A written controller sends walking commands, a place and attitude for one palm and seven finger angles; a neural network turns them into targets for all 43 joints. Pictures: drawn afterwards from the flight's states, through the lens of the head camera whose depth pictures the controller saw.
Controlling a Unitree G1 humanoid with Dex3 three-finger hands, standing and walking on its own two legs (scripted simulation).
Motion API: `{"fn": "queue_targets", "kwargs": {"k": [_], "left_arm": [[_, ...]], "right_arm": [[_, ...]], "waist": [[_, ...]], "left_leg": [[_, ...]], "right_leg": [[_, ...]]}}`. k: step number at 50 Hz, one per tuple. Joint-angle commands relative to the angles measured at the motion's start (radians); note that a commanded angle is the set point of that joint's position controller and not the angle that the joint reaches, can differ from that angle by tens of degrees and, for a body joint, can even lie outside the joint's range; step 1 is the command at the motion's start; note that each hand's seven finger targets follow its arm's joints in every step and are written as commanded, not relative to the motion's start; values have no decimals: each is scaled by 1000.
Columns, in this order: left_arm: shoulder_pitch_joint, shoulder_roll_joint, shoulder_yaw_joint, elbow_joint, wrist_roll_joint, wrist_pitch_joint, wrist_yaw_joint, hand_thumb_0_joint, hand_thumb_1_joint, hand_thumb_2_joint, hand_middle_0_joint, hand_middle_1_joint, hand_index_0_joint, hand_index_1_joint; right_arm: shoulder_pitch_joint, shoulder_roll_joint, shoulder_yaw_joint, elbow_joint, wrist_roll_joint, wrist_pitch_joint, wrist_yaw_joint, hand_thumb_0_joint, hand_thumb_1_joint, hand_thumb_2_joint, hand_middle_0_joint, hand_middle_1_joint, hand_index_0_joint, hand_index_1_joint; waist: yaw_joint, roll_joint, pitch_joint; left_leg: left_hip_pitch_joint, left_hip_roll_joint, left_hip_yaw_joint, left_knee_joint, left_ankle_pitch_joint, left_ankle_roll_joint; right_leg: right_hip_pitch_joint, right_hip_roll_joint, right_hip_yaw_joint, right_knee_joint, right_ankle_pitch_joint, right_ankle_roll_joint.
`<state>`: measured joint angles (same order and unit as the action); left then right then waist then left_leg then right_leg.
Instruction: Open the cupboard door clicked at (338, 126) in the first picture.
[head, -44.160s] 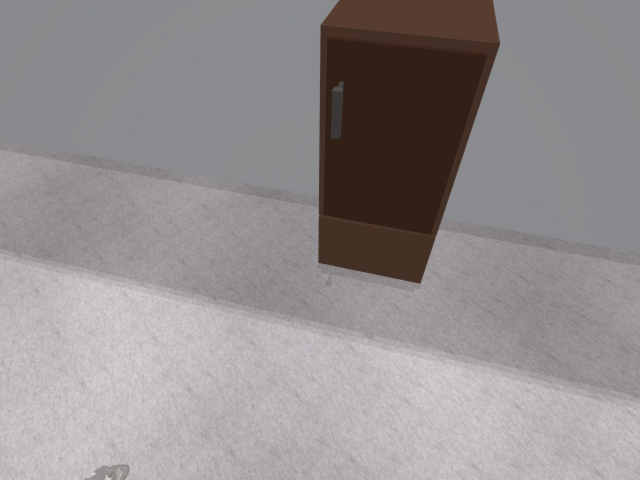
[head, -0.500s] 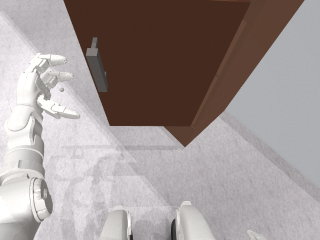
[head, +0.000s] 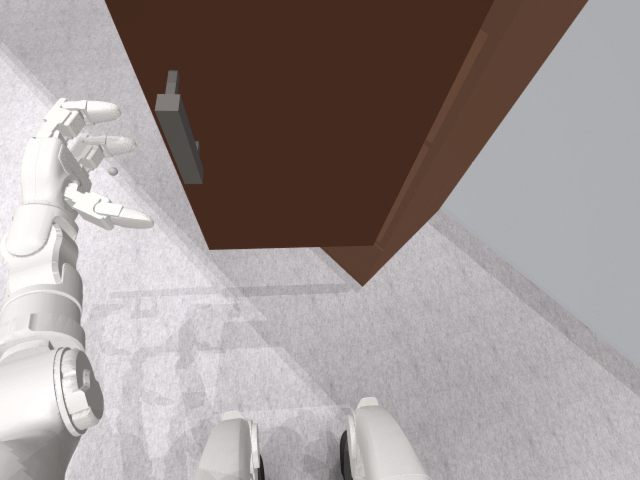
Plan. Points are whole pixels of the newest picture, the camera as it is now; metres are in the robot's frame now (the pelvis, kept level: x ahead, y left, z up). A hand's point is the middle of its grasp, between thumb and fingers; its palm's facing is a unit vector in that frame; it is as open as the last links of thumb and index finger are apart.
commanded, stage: move the hooked fingers beside the handle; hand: left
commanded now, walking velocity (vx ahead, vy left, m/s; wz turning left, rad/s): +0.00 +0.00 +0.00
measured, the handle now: (184, 130) +0.53 +0.15 +0.05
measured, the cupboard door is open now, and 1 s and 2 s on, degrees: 48 48 49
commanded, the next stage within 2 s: slide the fingers in behind the handle in 0.48 s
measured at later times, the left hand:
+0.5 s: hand (119, 168) +0.47 +0.21 +0.06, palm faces +0.00 -1.00 -0.03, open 14.0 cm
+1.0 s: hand (152, 169) +0.48 +0.18 +0.05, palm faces -0.02 -1.00 -0.01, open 14.0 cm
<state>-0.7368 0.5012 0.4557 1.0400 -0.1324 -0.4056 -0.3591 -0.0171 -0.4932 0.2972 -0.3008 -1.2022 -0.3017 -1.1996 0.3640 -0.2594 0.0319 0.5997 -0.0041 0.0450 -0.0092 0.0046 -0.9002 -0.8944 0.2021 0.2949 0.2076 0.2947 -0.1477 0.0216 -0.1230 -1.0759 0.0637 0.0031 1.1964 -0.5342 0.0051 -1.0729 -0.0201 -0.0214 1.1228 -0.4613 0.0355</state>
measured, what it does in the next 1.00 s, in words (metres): stands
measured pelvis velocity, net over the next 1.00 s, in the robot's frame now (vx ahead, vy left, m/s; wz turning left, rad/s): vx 0.00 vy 0.00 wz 0.01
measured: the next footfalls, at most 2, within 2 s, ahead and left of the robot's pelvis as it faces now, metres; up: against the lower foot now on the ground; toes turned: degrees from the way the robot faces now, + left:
none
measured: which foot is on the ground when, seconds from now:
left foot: down 0.00-1.00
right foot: down 0.00-1.00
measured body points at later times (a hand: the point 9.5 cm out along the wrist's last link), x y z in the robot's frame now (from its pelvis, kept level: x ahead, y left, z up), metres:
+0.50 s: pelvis +0.00 +0.00 +0.00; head +0.13 +0.02 +0.43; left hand +0.47 +0.27 +0.06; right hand +0.05 -0.27 -0.12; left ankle +0.01 +0.11 -0.64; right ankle +0.03 -0.15 -0.64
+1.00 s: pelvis +0.00 +0.00 +0.00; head +0.13 +0.01 +0.43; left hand +0.47 +0.23 +0.05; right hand +0.04 -0.27 -0.11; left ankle +0.01 +0.11 -0.64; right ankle +0.03 -0.15 -0.64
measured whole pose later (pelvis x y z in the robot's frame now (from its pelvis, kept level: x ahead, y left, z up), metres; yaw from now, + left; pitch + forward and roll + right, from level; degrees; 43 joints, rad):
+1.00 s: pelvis +0.00 +0.00 +0.00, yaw +1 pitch +23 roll -2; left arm -0.76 0.41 0.37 1.04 -0.11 -0.42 -0.27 -0.02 -0.49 0.30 -0.30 -1.20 -0.30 -1.20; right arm 0.34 -0.26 0.02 0.60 -0.01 0.05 0.00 0.00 -0.90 -0.89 0.20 0.29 0.21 0.29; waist -0.15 0.03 -0.13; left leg -1.07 0.06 -0.01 1.20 -0.54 0.00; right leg -1.07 -0.02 -0.03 1.14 -0.47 0.03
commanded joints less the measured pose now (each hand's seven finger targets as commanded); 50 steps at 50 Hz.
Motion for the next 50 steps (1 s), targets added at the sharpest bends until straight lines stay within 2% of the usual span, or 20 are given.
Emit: {"fn": "queue_targets", "kwargs": {"k": [1,4,8,11,13,19,21,22,24,26,28,34,35,38,40,42,46,47,49,50], "left_arm": [[-404,216,-12,-292,-25,-99,5,0,-500,300,-300,-1200,-300,-1200],[-370,135,-69,-258,-31,-94,7,0,-500,300,-300,-1200,-300,-1200],[-364,140,-69,-154,-15,-63,20,0,-500,300,-300,-1200,-300,-1200],[-390,169,-42,-180,-3,-80,45,0,-500,300,-300,-1200,-300,-1200],[-418,214,-18,-236,3,-112,53,0,-500,300,-300,-1200,-300,-1200],[-441,226,-11,-240,0,-131,49,0,-500,300,-300,-1200,-300,-1200],[-402,216,-16,-186,-1,-106,38,0,-500,300,-300,-1200,-300,-1200],[-413,188,-39,-176,-7,-97,29,0,-500,300,-300,-1200,-300,-1200],[-400,202,-30,-150,-7,-74,15,0,-500,300,-300,-1200,-300,-1200],[-399,191,-36,-170,-15,-71,10,0,-500,300,-300,-1200,-300,-1200],[-386,187,-35,-205,-21,-82,4,0,-500,300,-300,-1200,-300,-1200],[-448,186,-35,-156,-18,-89,27,0,-500,300,-300,-1200,-300,-1200],[-469,215,-20,-178,-10,-94,35,0,-500,300,-300,-1200,-300,-1200],[-471,214,-22,-240,1,-112,50,0,-500,300,-300,-1200,-300,-1200],[-417,180,-42,-252,4,-116,60,0,-500,300,-300,-1200,-300,-1200],[-418,128,-77,-258,-4,-111,66,0,-500,300,-300,-1200,-300,-1200],[-406,133,-64,-185,2,-73,90,0,-500,300,-300,-1200,-300,-1200],[-415,147,-51,-194,1,-76,96,0,-500,300,-300,-1200,-300,-1200],[-426,110,-80,-217,8,-83,107,0,-500,300,-300,-1200,-300,-1200],[-425,136,-54,-243,8,-97,116,0,-500,300,-300,-1200,-300,-1200]], "right_arm": [[119,-179,-81,-58,0,-27,-8,0,-900,-900,200,300,200,300],[116,-177,-83,-48,2,-27,-4,0,-900,-900,200,300,200,300],[113,-180,-77,-44,7,-19,-6,0,-900,-900,200,300,200,300],[105,-179,-76,-57,0,-18,-5,0,-900,-900,200,300,200,300],[102,-180,-74,-63,-4,-19,-4,0,-900,-900,200,300,200,300],[93,-179,-71,-59,-3,-22,-5,0,-900,-900,200,300,200,300],[92,-181,-71,-60,2,-19,-7,0,-900,-900,200,300,200,300],[98,-178,-68,-59,2,-19,-8,0,-900,-900,200,300,200,300],[100,-182,-70,-56,5,-15,-10,0,-900,-900,200,300,200,300],[101,-180,-73,-59,6,-15,-11,0,-900,-900,200,300,200,300],[105,-179,-73,-64,4,-17,-9,0,-900,-900,200,300,200,300],[106,-176,-72,-45,5,-24,-13,0,-900,-900,200,300,200,300],[109,-180,-72,-43,2,-25,-15,0,-900,-900,200,300,200,300],[113,-174,-74,-50,-3,-29,-9,0,-900,-900,200,300,200,300],[110,-170,-77,-56,-3,-27,-3,0,-900,-900,200,300,200,300],[114,-165,-76,-55,-6,-28,2,0,-900,-900,200,300,200,300],[112,-171,-77,-55,1,-17,3,0,-900,-900,200,300,200,300],[115,-170,-75,-57,-1,-18,1,0,-900,-900,200,300,200,300],[108,-164,-76,-63,-2,-17,4,0,-900,-900,200,300,200,300],[109,-167,-78,-61,-5,-20,3,0,-900,-900,200,300,200,300]], "waist": [[8,132,-517],[-2,134,-479],[-10,98,-382],[3,91,-402],[14,135,-471],[10,130,-517],[6,86,-482],[-3,103,-472],[0,87,-459],[-4,68,-460],[10,96,-506],[-19,45,-427],[-14,56,-442],[6,141,-529],[14,155,-551],[3,150,-535],[-8,62,-450],[-2,74,-443],[-7,92,-464],[7,90,-487]], "left_leg": [[424,-34,-42,-153,434,3],[458,-30,-51,-160,451,-4],[379,-36,-48,-171,381,0],[365,-39,-49,-168,363,1],[409,-39,-52,-158,411,-4],[406,-40,-51,-142,420,-3],[356,-41,-43,-145,382,2],[356,-43,-42,-142,384,6],[327,-43,-36,-143,371,6],[323,-43,-35,-146,363,11],[361,-43,-38,-144,406,7],[275,-47,-31,-137,294,16],[274,-46,-35,-139,292,15],[358,-47,-38,-135,364,8],[396,-44,-38,-134,421,2],[407,-42,-43,-131,449,3],[306,-46,-31,-148,344,8],[309,-48,-31,-148,351,10],[332,-48,-27,-149,367,7],[344,-46,-32,-148,378,5]], "right_leg": [[222,54,-29,-119,285,-52],[174,56,-43,-126,266,-54],[160,52,-45,-128,232,-56],[174,48,-41,-119,223,-58],[182,49,-36,-103,247,-60],[220,49,-29,-95,274,-56],[234,49,-27,-105,267,-53],[224,51,-27,-103,270,-54],[234,49,-23,-108,274,-51],[243,48,-21,-116,274,-50],[246,50,-24,-106,297,-53],[225,50,-15,-119,225,-46],[230,47,-14,-115,219,-48],[229,48,-17,-98,259,-53],[226,48,-22,-96,290,-56],[215,51,-32,-91,306,-57],[239,49,-26,-113,264,-49],[244,51,-26,-111,270,-52],[236,47,-24,-111,281,-50],[243,46,-24,-106,283,-52]]}}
